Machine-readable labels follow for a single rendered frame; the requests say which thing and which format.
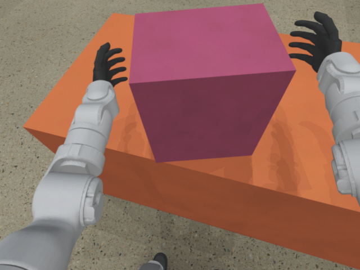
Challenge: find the right robot forearm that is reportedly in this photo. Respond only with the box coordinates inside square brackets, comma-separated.
[317, 52, 360, 144]

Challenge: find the robot right upper arm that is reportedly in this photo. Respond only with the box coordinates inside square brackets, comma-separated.
[331, 138, 360, 206]

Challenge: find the left robot foot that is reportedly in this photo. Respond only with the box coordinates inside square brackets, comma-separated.
[153, 253, 167, 270]

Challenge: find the left robot hand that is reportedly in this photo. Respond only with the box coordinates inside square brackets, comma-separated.
[93, 42, 128, 87]

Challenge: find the right robot hand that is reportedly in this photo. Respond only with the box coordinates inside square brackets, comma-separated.
[289, 11, 342, 72]

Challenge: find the robot left upper arm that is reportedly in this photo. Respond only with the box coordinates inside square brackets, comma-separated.
[0, 171, 104, 270]

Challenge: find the pedestal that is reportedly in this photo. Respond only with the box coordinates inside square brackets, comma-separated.
[23, 13, 360, 269]

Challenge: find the left robot forearm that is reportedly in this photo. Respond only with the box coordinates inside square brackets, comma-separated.
[32, 80, 119, 217]

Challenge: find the carton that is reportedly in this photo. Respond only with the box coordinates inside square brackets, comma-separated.
[129, 3, 296, 163]

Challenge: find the left robot shin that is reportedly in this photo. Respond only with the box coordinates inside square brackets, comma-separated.
[148, 260, 163, 269]

